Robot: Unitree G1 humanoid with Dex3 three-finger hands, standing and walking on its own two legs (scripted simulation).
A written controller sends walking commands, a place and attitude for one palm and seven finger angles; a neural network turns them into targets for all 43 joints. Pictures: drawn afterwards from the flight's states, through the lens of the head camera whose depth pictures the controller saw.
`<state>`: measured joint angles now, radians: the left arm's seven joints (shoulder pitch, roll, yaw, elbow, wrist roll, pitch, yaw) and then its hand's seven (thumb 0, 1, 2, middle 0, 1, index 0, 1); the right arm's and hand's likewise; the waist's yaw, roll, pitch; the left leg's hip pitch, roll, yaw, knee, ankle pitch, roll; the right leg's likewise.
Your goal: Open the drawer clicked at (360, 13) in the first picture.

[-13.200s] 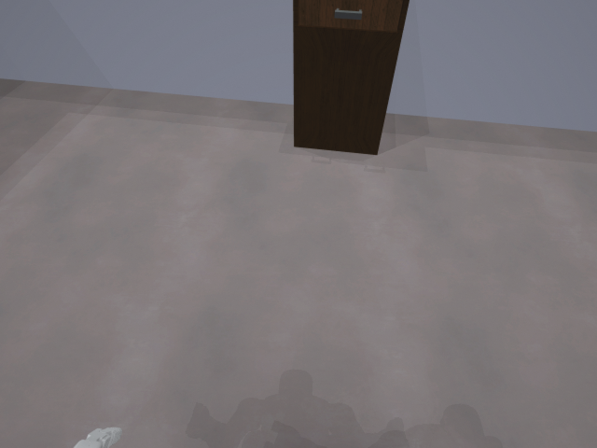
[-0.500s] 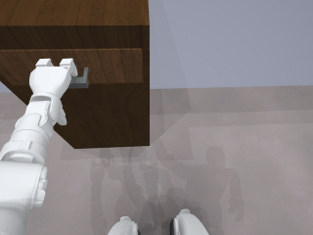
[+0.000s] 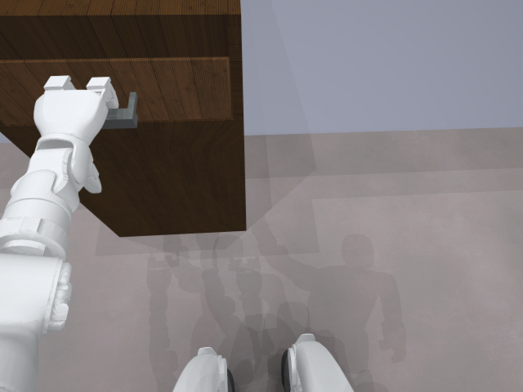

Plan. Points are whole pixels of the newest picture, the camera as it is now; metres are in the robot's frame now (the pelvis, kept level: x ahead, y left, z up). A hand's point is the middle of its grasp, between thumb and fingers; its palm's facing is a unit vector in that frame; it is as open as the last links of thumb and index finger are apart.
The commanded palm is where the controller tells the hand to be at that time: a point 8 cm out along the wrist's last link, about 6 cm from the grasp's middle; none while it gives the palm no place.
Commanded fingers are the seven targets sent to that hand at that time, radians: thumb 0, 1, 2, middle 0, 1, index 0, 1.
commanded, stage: lower the fingers behind the handle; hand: left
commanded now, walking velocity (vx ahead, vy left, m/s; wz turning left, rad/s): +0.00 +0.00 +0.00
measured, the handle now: (103, 109) +0.57 +0.24 +0.02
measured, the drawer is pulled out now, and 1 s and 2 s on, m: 0.00 0.00 0.00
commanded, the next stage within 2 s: lift the fingers back up to retry in 0.04 s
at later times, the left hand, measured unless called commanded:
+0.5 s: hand (86, 130) +0.51 +0.25 +0.04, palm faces -0.08 -0.02 -1.00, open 13.8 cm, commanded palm +0.50 +0.24 +0.11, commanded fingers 0.00 -0.50 0.30 -0.30 -1.20 -0.30 -1.20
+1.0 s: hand (76, 118) +0.51 +0.25 +0.07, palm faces -0.08 -0.03 -1.00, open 13.8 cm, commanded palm +0.49 +0.24 +0.14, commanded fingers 0.00 -0.50 0.30 -0.30 -1.20 -0.30 -1.20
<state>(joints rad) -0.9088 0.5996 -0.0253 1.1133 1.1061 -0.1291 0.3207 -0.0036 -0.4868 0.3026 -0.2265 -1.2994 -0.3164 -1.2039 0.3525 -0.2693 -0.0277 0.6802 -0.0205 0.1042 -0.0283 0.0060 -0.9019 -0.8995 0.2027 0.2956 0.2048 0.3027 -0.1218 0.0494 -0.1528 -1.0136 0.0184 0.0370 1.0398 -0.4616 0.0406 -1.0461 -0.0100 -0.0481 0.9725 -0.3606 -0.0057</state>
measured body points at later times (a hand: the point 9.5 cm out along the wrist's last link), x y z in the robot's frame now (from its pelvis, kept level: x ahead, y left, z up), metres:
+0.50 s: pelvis +0.02 +0.00 +0.02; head +0.15 +0.00 +0.45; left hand +0.51 +0.25 +0.10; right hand +0.01 -0.27 -0.10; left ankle +0.01 +0.10 -0.66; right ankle +0.05 -0.12 -0.66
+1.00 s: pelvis +0.06 +0.01 +0.05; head +0.15 +0.00 +0.49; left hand +0.51 +0.25 +0.13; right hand +0.10 -0.27 -0.09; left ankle +0.01 +0.10 -0.66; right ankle +0.05 -0.12 -0.66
